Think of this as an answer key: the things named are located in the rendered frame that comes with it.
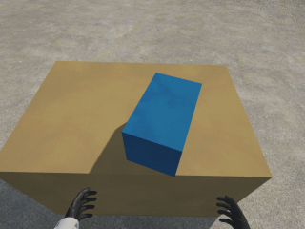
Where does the pedestal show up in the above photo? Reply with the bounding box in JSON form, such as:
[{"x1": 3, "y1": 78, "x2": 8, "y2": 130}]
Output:
[{"x1": 0, "y1": 60, "x2": 273, "y2": 218}]

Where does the carton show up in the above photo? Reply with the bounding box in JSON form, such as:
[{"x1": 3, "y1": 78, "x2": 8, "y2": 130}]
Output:
[{"x1": 121, "y1": 73, "x2": 202, "y2": 177}]

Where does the left robot forearm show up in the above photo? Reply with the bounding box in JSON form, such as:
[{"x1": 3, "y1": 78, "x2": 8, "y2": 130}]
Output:
[{"x1": 54, "y1": 217, "x2": 79, "y2": 229}]

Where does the left robot hand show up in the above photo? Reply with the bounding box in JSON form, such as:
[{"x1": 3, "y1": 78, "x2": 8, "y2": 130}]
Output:
[{"x1": 65, "y1": 187, "x2": 97, "y2": 221}]

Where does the right robot hand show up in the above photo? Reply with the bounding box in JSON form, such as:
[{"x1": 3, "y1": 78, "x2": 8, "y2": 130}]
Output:
[{"x1": 216, "y1": 196, "x2": 251, "y2": 229}]

